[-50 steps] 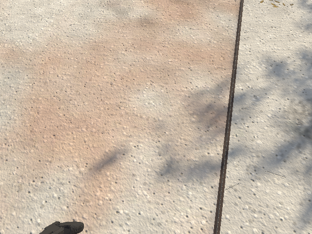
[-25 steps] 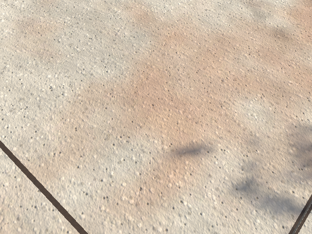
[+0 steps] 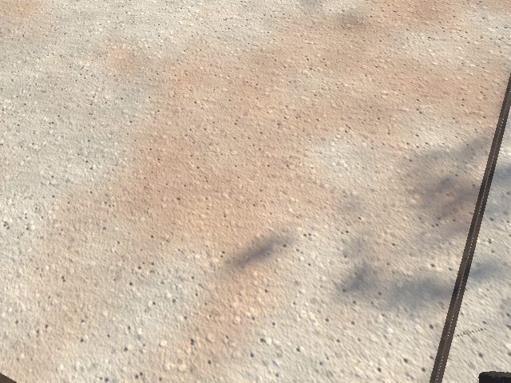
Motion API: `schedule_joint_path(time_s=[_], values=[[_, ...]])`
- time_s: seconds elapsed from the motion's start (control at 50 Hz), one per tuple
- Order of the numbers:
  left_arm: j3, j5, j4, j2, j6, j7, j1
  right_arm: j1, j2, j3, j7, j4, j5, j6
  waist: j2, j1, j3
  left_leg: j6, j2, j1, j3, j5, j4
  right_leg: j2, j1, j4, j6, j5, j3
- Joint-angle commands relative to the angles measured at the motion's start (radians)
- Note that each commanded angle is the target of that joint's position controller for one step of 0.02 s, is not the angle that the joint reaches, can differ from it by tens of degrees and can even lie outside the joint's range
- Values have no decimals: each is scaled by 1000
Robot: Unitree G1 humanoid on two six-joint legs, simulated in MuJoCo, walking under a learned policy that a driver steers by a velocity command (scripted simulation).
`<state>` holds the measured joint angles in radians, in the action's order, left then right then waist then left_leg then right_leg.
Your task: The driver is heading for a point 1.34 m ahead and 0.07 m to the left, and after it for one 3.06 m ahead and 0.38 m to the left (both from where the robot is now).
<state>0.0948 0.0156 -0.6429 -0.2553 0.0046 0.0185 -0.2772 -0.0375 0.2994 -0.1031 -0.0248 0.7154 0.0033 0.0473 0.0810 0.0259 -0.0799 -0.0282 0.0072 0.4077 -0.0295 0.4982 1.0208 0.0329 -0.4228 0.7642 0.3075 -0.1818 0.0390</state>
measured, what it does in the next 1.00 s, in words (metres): walks ahead: left foot, then right foot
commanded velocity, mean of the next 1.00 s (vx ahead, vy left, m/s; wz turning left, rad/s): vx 0.38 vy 0.00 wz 0.22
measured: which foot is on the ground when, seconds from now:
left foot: up 0.00-0.32, down 0.34-0.62, up 0.64-1.00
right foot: down 0.00-0.34, up 0.36-0.60, down 0.62-1.00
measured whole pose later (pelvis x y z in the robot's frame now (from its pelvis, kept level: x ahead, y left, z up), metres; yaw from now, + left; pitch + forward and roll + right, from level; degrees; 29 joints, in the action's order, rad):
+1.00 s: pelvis +0.29 +0.06 -0.03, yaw +15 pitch +3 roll +1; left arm 0.04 0.04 -0.86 -0.26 -0.08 0.02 -0.54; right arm 0.00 0.31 -0.05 0.11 0.62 -0.03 0.03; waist 0.03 0.08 -0.03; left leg 0.14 0.02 0.73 0.15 0.20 0.82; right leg -0.06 0.27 0.25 -0.08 -0.51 0.34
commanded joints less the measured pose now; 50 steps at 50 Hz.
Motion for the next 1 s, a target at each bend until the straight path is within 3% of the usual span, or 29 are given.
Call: schedule_joint_path(time_s=[0.02, 0.04, 0.08, 0.14, 0.18, 0.24, 0.3, 0.34, 0.36, 0.38, 0.4, 0.42, 0.44, 0.46, 0.48, 0.56, 0.6, 0.62, 0.64, 0.66, 0.68, 0.72, 0.76, 0.84, 0.9, 0.92, 0.96, 0.98, 1.0], values=[[57, -21, 129, -224, -29, 24, 78, 113, 57, 3, 1, -104, -7, -59, -185, -22, 152, -14, -14, 316, -130, -66, 211, -253, 318, -399, -13, 260, -546], [49, -36, 140, -195, -10, 36, 103, 115, 65, -1, 3, -96, -8, -63, -173, -33, 175, -35, -7, 259, -124, -113, 166, -206, 291, -378, -34, 278, -478], [37, -28, 163, -160, 20, 51, 111, 99, 43, 9, 23, -71, 3, -60, -162, -31, 189, -68, -40, 195, -79, -205, 49, -145, 274, -354, -56, 298, -401], [46, -26, 166, -177, 32, 55, 68, 141, 8, 27, 29, -77, 3, -65, -167, 4, 186, -83, -78, 185, -92, -254, -180, -132, 321, -333, -62, 328, -442], [49, -21, 173, -182, 39, 56, 83, 134, 15, 28, 27, -71, 6, -70, -206, 8, 191, -82, -86, 145, -110, -279, -269, -131, 300, -323, -69, 326, -477], [20, 2, 174, -126, 39, 47, 111, 53, 42, 29, 31, -25, 8, -72, -245, 15, 230, -84, -39, 24, -76, -343, -327, -139, 245, -279, -73, 401, -414], [-17, 3, 145, -59, 27, 29, 119, 20, 21, 38, 50, -17, 2, -90, -234, 5, 199, -45, 0, -124, -30, -466, -480, -124, 153, -233, -82, 262, -367], [-41, 27, 100, -3, 4, 16, 71, 5, -3, 53, 68, -10, -21, -108, -179, 14, 161, 0, 33, -252, -54, -694, -638, -56, 97, -182, -162, 17, -279], [-37, 36, 102, -13, -7, 19, 25, 23, 68, 43, 69, -31, -42, -116, -33, 65, 135, 63, 137, -230, -192, -990, -609, 27, 76, -54, -224, -148, -197], [-16, 35, 111, -77, -10, 25, 32, 56, 85, 41, 65, -53, -46, -114, 80, 76, 93, 182, 214, -182, -316, -1059, -649, 41, 44, 13, -283, -234, -154], [2, 43, 136, -132, -5, 33, 80, 39, 118, 22, 66, -50, -27, -108, 138, 51, 91, 253, 245, -186, -424, -910, -671, 22, 8, 41, -328, -287, -133], [10, 31, 151, -147, 3, 34, 117, -33, 136, 7, 64, -32, -8, -96, 124, 14, 160, 265, 225, -255, -496, -487, -708, 20, -27, 44, -339, -377, -133], [14, 4, 170, -146, 7, 24, 162, -121, 182, -14, 58, -14, 19, -82, 119, -35, 165, 275, 233, -293, -584, -25, -775, 26, -105, 97, -339, -409, -120], [18, -21, 178, -144, 3, 11, 185, -165, 195, -19, 49, -7, 32, -77, 124, -47, 134, 279, 249, -274, -657, 257, -824, 14, -148, 126, -329, -405, -143], [14, -32, 181, -128, -12, -2, 200, -167, 196, -21, 36, -9, 33, -75, 141, -42, 95, 269, 248, -231, -670, 307, -850, 8, -155, 115, -319, -384, -147], [7, -16, 120, -60, -90, -15, 144, -87, 143, -21, 4, -63, 50, -56, 86, 19, 117, 157, 57, 15, -459, 88, -820, 47, 258, -244, -288, -236, -90], [31, -18, 36, -96, -97, -3, -44, 6, 82, -7, 4, -122, 51, -53, 61, 120, 116, 35, -56, 271, -330, -37, -694, -22, 651, -500, -258, -57, -75], [42, -38, 10, -125, -93, 14, -121, -31, 13, 8, 11, -122, 56, -58, -120, 121, 188, 28, -75, 378, -246, -12, -392, -208, 798, -473, -248, -88, -214], [0, 34, 53, -152, -73, 25, -146, -110, -15, 7, 28, -105, -54, -53, -264, 108, 164, 55, -97, 455, -141, 81, -152, -390, 747, -479, -250, -354, -412], [30, 62, 66, -226, -64, 35, -53, -46, 42, -4, 47, -170, -56, -50, -327, 71, 108, 48, -24, 615, -69, -33, -48, -532, 593, -560, -141, -605, -623], [14, 50, 55, -170, -69, 27, -49, 37, 85, -9, 66, -182, -59, -47, -226, 83, 33, 48, 36, 653, -84, -118, 38, -476, 546, -589, -135, -621, -577], [-2, 31, 40, -152, -82, 5, -47, -60, 74, -8, 104, -122, -50, -43, -187, 39, 11, 27, 29, 598, -56, -224, 122, -346, 488, -613, -196, -425, -345], [-8, 24, 1, -152, -94, 2, -90, -86, 69, -3, 130, -101, -48, -34, -173, 29, 3, 27, 45, 566, -22, -293, 200, -294, 459, -625, -214, -267, -184], [-15, 26, -67, -131, -110, -11, -168, 36, 52, 18, 140, -131, -42, -27, -162, 46, -68, 43, 57, 572, 29, -385, 154, -267, 444, -644, -238, -57, 18], [-20, 24, -114, -128, -115, -3, -208, 148, 36, 41, 154, -168, -41, -31, -159, 63, -114, 84, 59, 493, 140, -402, -39, -259, 455, -660, -263, 144, 142], [-20, 24, -131, -136, -113, 0, -221, 169, 26, 51, 155, -177, -38, -33, -156, 62, -121, 109, 47, 446, 179, -381, -107, -258, 471, -645, -273, 294, 185], [-20, 20, -152, -172, -109, 9, -223, 148, 14, 61, 138, -180, -33, -33, -175, 21, -66, 174, -34, 257, 269, -331, -211, -264, 504, -530, -288, 934, 253], [-15, 18, -162, -205, -99, 14, -227, 82, 29, 57, 124, -167, -31, -32, -205, -26, -9, 202, -83, 176, 292, -282, -220, -282, 553, -424, -286, 1215, 260], [-4, 22, -159, -246, -81, 18, -204, -63, 62, 42, 111, -136, -25, -36, -236, -112, 78, 233, -120, 42, 279, -207, -221, -312, 568, -244, -273, 1365, 260]])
